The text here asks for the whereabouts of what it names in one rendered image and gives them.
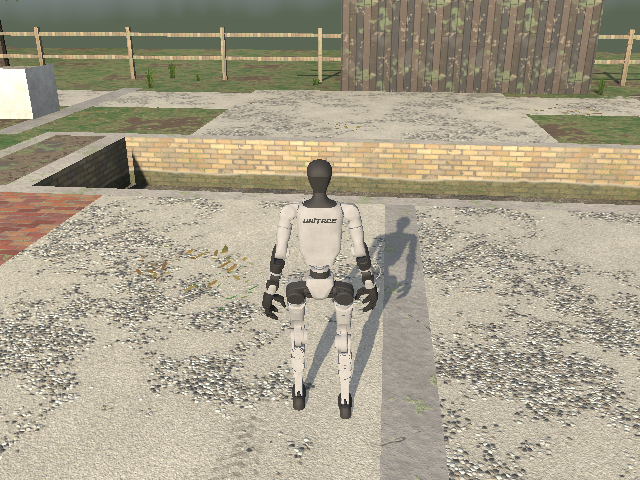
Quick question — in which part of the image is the robot right hand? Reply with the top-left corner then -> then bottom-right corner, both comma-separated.
355,285 -> 378,312

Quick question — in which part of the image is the robot right foot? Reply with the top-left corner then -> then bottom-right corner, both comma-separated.
338,393 -> 352,419

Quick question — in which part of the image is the robot left upper arm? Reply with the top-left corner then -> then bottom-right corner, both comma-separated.
275,203 -> 299,260

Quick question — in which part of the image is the robot left hand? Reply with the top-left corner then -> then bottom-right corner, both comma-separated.
262,292 -> 286,320

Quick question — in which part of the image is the left robot forearm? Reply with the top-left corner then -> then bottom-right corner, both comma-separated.
265,244 -> 285,295

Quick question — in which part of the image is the right robot forearm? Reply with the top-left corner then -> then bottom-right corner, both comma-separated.
356,242 -> 376,289

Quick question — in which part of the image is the robot left thigh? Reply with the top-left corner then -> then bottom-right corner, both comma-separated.
286,278 -> 307,346

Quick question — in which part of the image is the robot right upper arm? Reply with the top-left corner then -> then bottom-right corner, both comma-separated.
341,202 -> 366,258

